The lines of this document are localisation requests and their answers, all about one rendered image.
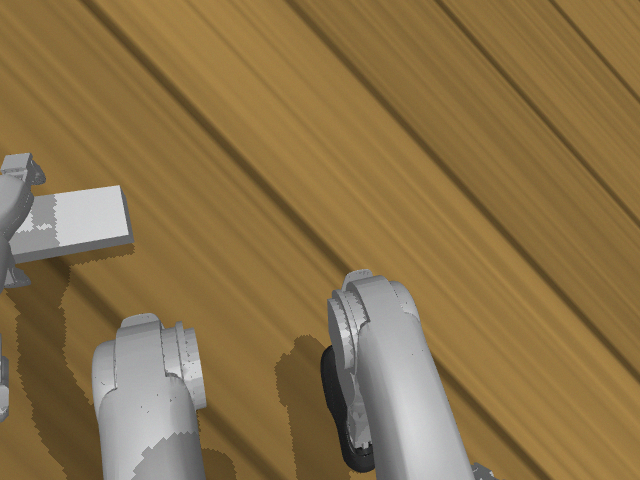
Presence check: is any right robot hand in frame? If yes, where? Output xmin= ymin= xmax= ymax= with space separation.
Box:
xmin=470 ymin=462 xmax=505 ymax=480

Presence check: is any carton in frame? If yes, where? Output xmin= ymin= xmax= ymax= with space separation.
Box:
xmin=9 ymin=185 xmax=135 ymax=264

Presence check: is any left robot hand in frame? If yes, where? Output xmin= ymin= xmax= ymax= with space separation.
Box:
xmin=0 ymin=153 xmax=46 ymax=288

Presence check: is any right robot foot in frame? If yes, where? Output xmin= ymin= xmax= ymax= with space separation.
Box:
xmin=320 ymin=345 xmax=375 ymax=473

